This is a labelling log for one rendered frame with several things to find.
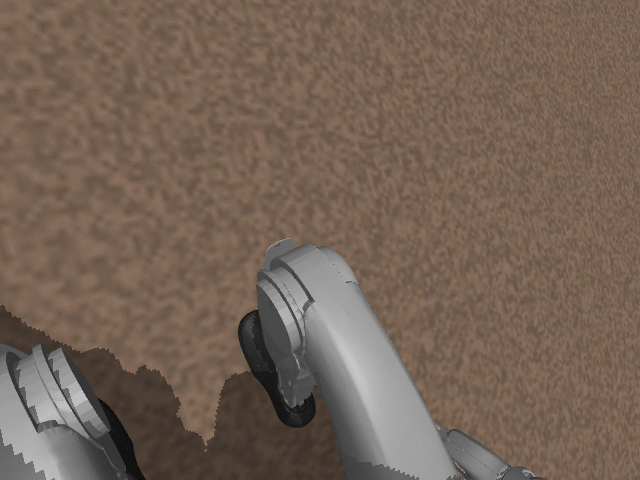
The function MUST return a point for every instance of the left robot foot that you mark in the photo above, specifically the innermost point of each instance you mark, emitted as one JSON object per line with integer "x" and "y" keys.
{"x": 123, "y": 443}

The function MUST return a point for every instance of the right robot foot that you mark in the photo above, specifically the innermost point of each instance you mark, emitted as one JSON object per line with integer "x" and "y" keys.
{"x": 264, "y": 370}

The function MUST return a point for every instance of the right robot hand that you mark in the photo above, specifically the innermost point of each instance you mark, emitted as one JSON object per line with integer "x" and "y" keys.
{"x": 471, "y": 458}

